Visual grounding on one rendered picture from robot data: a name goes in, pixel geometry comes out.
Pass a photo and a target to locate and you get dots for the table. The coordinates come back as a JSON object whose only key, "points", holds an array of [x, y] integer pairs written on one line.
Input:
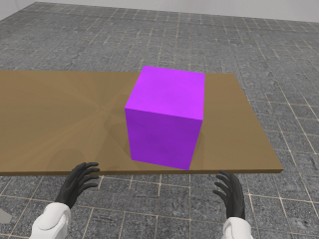
{"points": [[52, 121]]}

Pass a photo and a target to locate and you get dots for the right robot forearm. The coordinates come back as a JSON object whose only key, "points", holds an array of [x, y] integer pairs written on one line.
{"points": [[236, 228]]}

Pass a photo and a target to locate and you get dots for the left robot forearm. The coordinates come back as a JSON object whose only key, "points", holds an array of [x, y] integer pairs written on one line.
{"points": [[52, 224]]}

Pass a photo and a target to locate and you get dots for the left robot hand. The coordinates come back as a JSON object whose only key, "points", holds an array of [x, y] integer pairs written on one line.
{"points": [[74, 183]]}

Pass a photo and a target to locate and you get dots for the carton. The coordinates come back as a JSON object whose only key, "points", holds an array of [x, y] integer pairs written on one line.
{"points": [[164, 114]]}

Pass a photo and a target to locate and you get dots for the right robot hand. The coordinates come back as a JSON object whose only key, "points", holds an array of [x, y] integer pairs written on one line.
{"points": [[234, 198]]}

